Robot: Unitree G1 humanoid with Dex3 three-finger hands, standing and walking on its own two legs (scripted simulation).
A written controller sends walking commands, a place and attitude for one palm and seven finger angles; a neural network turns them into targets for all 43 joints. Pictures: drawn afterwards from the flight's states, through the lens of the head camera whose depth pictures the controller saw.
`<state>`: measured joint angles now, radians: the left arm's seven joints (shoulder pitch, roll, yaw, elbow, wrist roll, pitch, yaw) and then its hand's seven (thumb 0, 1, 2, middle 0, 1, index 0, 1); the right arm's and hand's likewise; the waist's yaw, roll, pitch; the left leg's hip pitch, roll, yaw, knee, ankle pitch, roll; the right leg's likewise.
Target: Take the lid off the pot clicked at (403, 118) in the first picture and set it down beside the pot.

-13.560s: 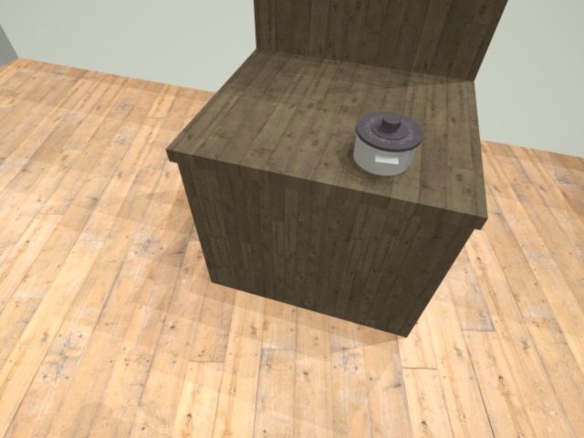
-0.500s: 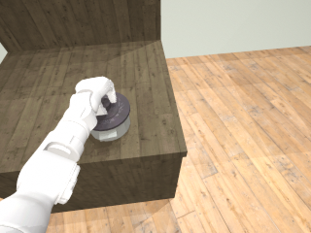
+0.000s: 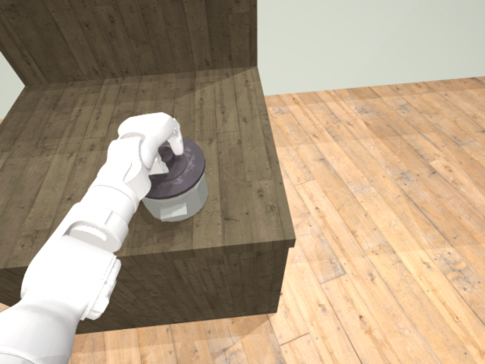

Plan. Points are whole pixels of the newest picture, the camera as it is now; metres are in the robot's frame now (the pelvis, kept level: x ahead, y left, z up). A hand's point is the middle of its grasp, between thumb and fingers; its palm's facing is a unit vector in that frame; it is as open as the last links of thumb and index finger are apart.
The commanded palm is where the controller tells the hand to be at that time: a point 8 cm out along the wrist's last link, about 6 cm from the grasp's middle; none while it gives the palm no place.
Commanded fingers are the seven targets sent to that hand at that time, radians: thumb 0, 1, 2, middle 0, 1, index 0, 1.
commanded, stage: lift the lid straight up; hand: left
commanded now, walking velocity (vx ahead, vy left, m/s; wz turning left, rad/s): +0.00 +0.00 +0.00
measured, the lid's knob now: (163, 157) +0.49 +0.15 +0.06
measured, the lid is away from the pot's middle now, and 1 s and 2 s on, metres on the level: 0.00 0.02 0.06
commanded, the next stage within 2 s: move the lid sideways beside the pot in 1.52 s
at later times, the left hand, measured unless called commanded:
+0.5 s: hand (143, 142) +0.46 +0.16 +0.12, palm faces -0.30 -0.10 -0.95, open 6.9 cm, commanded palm +0.45 +0.16 +0.20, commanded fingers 0.00 0.81 0.73 -0.87 -1.07 -0.91 -1.06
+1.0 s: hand (134, 124) +0.46 +0.16 +0.16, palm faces -0.27 -0.10 -0.96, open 6.9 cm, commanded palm +0.46 +0.17 +0.24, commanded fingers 0.00 0.81 0.73 -0.87 -1.07 -0.91 -1.06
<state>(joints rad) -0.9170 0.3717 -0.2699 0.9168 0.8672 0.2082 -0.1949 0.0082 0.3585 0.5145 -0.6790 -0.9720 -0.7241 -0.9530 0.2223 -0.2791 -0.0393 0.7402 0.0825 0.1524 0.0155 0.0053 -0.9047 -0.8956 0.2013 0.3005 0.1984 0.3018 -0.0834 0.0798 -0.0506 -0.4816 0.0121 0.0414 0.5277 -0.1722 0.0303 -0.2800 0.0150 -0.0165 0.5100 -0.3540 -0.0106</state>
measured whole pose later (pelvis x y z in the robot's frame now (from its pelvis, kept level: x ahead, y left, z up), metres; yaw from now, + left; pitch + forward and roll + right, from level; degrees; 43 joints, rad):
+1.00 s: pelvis -0.01 +0.01 +0.00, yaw +1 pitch +5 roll -1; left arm -1.08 0.41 -0.27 0.91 0.86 0.25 -0.33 0.02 0.35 0.52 -0.68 -0.97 -0.73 -0.96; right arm 0.21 -0.28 -0.02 0.74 0.08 0.13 0.02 0.01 -0.90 -0.90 0.20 0.30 0.20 0.30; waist -0.07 0.08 -0.04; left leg -0.43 -0.01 0.03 0.48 -0.14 0.05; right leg -0.23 0.00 -0.03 0.46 -0.32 0.01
